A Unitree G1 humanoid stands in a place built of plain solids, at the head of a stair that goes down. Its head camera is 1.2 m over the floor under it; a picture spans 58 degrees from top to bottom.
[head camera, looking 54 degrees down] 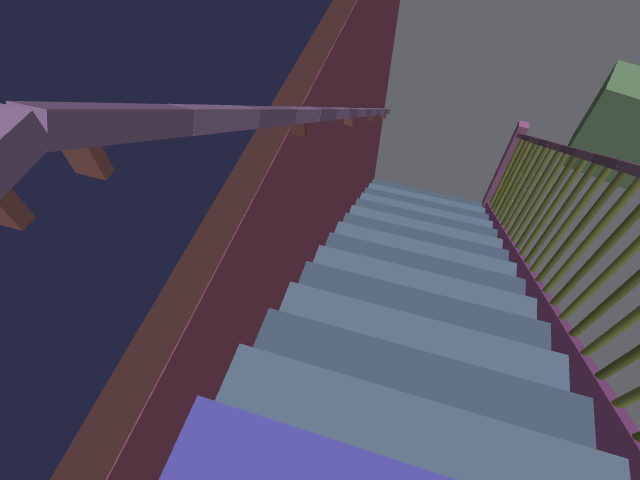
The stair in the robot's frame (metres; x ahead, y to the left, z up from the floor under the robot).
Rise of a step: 0.17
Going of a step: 0.23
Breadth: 1.20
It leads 17 degrees to the right of straight ahead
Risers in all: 15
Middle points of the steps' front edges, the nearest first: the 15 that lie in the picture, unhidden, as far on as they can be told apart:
0.18 -0.24 0.00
0.39 -0.31 -0.16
0.61 -0.37 -0.33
0.83 -0.44 -0.49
1.05 -0.50 -0.66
1.26 -0.57 -0.82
1.48 -0.64 -0.99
1.70 -0.70 -1.15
1.91 -0.77 -1.32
2.13 -0.83 -1.48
2.35 -0.90 -1.65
2.57 -0.96 -1.81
2.78 -1.03 -1.98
3.00 -1.10 -2.14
3.22 -1.16 -2.31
